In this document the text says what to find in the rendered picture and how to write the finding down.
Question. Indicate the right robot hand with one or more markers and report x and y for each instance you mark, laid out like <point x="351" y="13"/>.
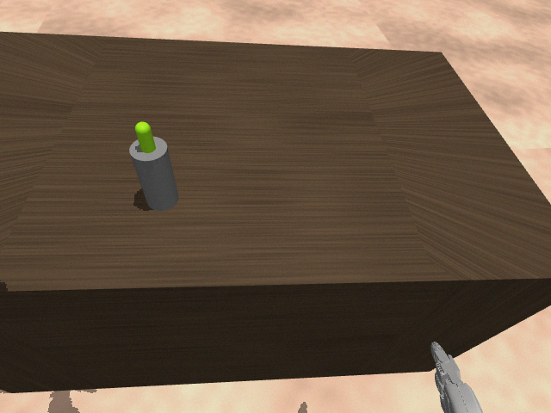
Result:
<point x="455" y="397"/>

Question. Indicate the bottle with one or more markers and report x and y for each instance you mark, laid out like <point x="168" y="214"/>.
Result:
<point x="151" y="160"/>

